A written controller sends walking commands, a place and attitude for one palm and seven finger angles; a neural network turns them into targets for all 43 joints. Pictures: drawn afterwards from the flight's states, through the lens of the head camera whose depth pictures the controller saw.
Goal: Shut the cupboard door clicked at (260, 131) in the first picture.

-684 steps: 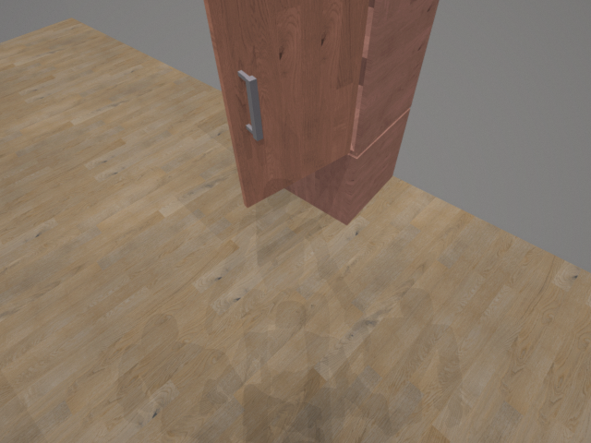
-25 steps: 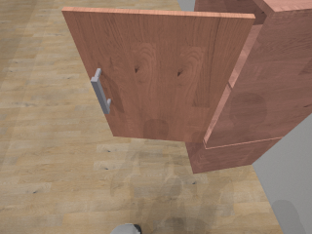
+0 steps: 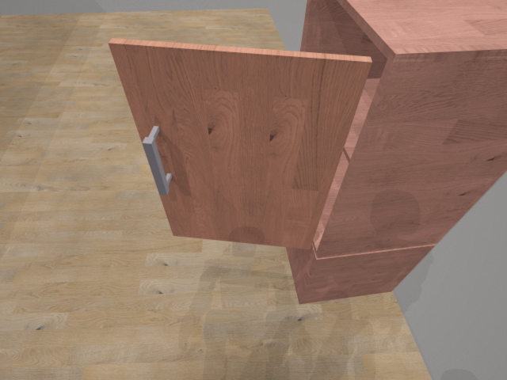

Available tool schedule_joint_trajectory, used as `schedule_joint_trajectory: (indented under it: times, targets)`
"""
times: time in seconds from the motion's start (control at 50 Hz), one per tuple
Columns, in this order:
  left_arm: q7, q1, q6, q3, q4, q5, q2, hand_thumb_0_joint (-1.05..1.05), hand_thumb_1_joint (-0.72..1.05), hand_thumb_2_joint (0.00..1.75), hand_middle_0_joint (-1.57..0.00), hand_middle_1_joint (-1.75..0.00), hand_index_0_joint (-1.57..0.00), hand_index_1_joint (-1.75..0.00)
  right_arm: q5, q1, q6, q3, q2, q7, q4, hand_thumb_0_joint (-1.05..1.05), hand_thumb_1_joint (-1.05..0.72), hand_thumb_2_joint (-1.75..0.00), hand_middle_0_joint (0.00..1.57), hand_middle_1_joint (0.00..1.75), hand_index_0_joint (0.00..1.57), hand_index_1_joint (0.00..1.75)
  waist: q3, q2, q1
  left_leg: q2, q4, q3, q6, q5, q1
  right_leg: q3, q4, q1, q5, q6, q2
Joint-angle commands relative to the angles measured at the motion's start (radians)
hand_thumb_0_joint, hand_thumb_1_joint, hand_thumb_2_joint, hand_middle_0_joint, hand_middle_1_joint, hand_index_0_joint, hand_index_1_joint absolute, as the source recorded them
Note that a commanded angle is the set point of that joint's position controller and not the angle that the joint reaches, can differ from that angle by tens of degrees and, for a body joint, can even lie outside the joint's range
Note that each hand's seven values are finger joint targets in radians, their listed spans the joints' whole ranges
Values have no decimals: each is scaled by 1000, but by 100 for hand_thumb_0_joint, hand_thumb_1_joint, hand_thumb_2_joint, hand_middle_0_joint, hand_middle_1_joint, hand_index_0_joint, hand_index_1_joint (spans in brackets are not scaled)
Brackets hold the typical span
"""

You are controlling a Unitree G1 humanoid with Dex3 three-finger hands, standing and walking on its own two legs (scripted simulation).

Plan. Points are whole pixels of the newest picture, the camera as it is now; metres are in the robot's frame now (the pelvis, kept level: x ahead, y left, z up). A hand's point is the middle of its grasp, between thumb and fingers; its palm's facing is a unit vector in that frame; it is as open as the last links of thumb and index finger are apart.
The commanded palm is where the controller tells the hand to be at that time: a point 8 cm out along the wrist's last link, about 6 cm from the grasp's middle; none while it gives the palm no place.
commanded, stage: come to a stop and stand still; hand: left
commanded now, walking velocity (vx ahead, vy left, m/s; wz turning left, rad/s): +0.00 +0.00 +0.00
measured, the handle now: (159, 162) +0.53 +0.23 +0.00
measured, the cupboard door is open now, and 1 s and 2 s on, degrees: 76 76 76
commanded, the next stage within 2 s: look again from close up in 0.04 s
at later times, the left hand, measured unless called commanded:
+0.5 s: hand out of the picture +0.01 +0.20 -0.18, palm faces -0.01 -0.98 -0.20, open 7.4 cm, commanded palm none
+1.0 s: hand out of the picture +0.02 +0.22 -0.19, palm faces -0.01 -0.98 -0.18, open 7.4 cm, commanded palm none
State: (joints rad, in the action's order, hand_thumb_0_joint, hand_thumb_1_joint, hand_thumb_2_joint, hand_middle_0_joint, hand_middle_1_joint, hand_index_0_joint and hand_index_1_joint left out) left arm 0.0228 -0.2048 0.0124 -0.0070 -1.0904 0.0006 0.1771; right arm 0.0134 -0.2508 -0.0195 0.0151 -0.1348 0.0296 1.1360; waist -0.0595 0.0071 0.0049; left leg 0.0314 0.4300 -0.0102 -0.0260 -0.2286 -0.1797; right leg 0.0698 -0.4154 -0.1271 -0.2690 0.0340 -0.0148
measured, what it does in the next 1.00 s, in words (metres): shifts its weight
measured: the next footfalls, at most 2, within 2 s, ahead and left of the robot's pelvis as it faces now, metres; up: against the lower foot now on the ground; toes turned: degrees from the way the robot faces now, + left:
right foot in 1.70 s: +0.09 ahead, -0.08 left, +0.00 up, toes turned -3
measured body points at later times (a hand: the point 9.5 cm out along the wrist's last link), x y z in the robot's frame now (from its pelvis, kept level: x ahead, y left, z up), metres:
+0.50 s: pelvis +0.00 +0.03 -0.01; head +0.01 +0.03 +0.44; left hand +0.01 +0.25 -0.16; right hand +0.01 -0.20 -0.16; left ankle +0.00 +0.13 -0.74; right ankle -0.03 -0.09 -0.74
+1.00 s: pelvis +0.03 +0.04 -0.01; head +0.04 +0.05 +0.44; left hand +0.02 +0.27 -0.17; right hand +0.03 -0.18 -0.17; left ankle +0.00 +0.13 -0.74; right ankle -0.03 -0.09 -0.74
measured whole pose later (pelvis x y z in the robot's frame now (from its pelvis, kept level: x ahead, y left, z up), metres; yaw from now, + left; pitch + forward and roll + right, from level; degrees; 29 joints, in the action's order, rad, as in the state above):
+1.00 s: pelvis +0.03 +0.04 -0.01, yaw -2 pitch +0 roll +0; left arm 0.02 -0.31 0.00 0.00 -1.10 0.03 0.18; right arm 0.01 -0.29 0.01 -0.01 -0.16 0.01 1.10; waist -0.02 0.02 -0.02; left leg -0.03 0.54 -0.06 0.04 -0.35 -0.19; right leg 0.02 -0.55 -0.17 -0.38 -0.02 0.04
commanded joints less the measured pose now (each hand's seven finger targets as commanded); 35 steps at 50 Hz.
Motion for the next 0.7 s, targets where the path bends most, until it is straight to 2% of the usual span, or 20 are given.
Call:
schedule_joint_trajectory:
  times: [0.0,0.08,0.1,0.12,0.14,0.16,0.18,0.2,0.24,0.26,0.3,0.36,0.38,0.42,0.48,0.56,0.68]
  targets:
    - [7,-50,-20,-20,25,2,87,0,90,90,-20,-30,-20,-30,3,-71,15,14,-107,9,-17,0,-90,-90,20,30,20,30,-25,22,0,59,-85,50,12,66,-6,-115,135,-48,33,0,115]
    - [10,-74,-26,-17,14,0,78,0,90,90,-20,-30,-20,-30,5,-82,19,12,-108,9,-11,0,-90,-90,20,30,20,30,-11,45,3,59,-75,48,11,103,15,-115,129,-52,66,1,121]
    - [10,-78,-27,-17,12,2,74,0,90,90,-20,-30,-20,-30,3,-83,20,11,-102,10,-8,0,-90,-90,20,30,20,30,-17,30,1,60,-78,46,13,103,16,-109,133,-48,69,1,118]
    - [54,-207,-66,-15,-16,25,88,0,90,90,-20,-30,-20,-30,-9,37,48,7,-122,-2,-83,0,-90,-90,20,30,20,30,2,41,-55,51,180,-3,4,115,-64,-209,81,-29,697,-53,198]
    - [49,-160,-75,-21,29,17,139,0,90,90,-20,-30,-20,-30,-7,-36,39,1,-67,-9,-120,0,-90,-90,20,30,20,30,80,44,16,27,180,22,23,-107,-105,-221,47,32,667,7,256]
    - [40,-136,-76,-16,42,16,123,0,90,90,-20,-30,-20,-30,-4,-46,38,3,-66,-8,-111,0,-90,-90,20,30,20,30,87,-34,16,25,157,7,24,-106,-82,-202,36,11,581,46,240]
    - [38,-126,-75,-15,47,17,123,0,90,90,-20,-30,-20,-30,-6,-72,37,2,-57,-11,-105,0,-90,-90,20,30,20,30,98,0,31,27,123,-6,16,-59,-61,-177,45,-15,439,61,218]
    - [36,-115,-77,-14,55,15,112,0,90,90,-20,-30,-20,-30,0,-90,43,-4,-56,-14,-98,0,-90,-90,20,30,20,30,98,-46,29,23,78,-3,17,30,-14,-152,12,-29,452,64,188]
    - [34,-131,-70,-10,58,10,80,0,90,90,-20,-30,-20,-30,-1,-111,52,-5,-89,-10,-105,0,-90,-90,20,30,20,30,85,17,24,61,57,38,38,143,-15,-124,-9,-60,288,35,130]
    - [32,-132,-62,-6,54,11,68,0,90,90,-20,-30,-20,-30,-1,-102,54,-6,-96,-7,-105,0,-90,-90,20,30,20,30,59,-24,18,66,41,47,44,167,-26,-114,-15,-65,234,29,117]
    - [27,-141,-50,-4,50,13,66,0,90,90,-20,-30,-20,-30,0,-81,57,-9,-97,-4,-108,0,-90,-90,20,30,20,30,-7,-74,1,69,3,67,56,160,-70,-108,-10,-80,132,19,97]
    - [22,-149,-42,0,45,13,63,0,90,90,-20,-30,-20,-30,-2,-73,53,-11,-109,-4,-116,0,-90,-90,20,30,20,30,-47,12,-3,63,-31,77,61,66,-86,-114,10,-102,27,11,92]
    - [21,-147,-40,2,45,13,64,0,90,90,-20,-30,-20,-30,-2,-71,52,-11,-116,-4,-114,0,-90,-90,20,30,20,30,-58,10,-4,60,-41,78,61,45,-88,-117,16,-113,2,9,93]
    - [18,-145,-37,1,48,13,71,0,90,90,-20,-30,-20,-30,0,-72,53,-13,-120,-5,-112,0,-90,-90,20,30,20,30,-63,-11,-7,57,-63,86,65,21,-95,-117,17,-112,-19,8,91]
    - [16,-142,-34,2,50,13,78,0,90,90,-20,-30,-20,-30,0,-68,54,-13,-130,-6,-109,0,-90,-90,20,30,20,30,-47,-2,-11,59,-79,87,68,1,-90,-113,17,-101,-20,4,94]
    - [15,-136,-34,-1,50,12,91,0,90,90,-20,-30,-20,-30,0,-66,62,-13,-142,-4,-98,0,-90,-90,20,30,20,30,9,-33,-14,64,-75,87,72,83,-54,-107,0,-65,46,-1,100]
    - [14,-125,-35,-1,39,11,105,0,90,90,-20,-30,-20,-30,-2,-61,63,-12,-147,-1,-81,0,-90,-90,20,30,20,30,28,-9,-13,64,-52,69,69,170,-16,-111,4,-54,121,-4,112]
